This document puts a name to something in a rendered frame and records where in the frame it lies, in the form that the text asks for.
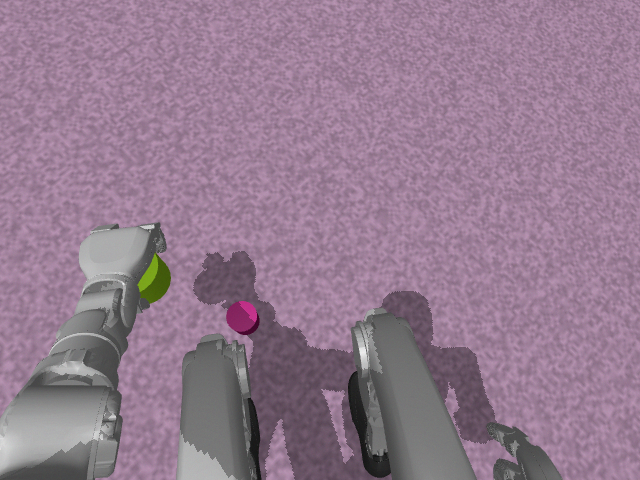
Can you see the left robot arm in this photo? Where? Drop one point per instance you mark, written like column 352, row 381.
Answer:
column 64, row 424

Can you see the left robot hand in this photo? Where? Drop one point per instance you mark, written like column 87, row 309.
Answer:
column 122, row 251

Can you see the right robot hand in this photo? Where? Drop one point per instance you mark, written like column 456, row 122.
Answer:
column 533, row 462

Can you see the right robot foot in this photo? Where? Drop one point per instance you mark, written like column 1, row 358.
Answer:
column 377, row 466

